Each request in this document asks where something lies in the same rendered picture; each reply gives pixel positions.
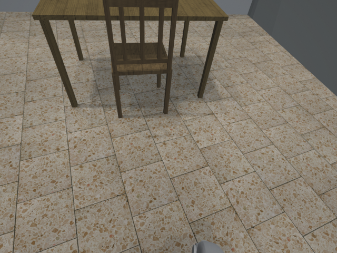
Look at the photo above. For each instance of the chair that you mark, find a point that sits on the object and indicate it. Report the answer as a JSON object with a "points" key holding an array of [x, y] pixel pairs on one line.
{"points": [[141, 58]]}

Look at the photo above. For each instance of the right robot thigh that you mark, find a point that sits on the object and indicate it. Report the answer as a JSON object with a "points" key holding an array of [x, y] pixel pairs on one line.
{"points": [[206, 247]]}

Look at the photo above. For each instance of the table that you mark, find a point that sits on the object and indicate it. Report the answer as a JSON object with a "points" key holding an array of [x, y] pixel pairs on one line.
{"points": [[93, 10]]}

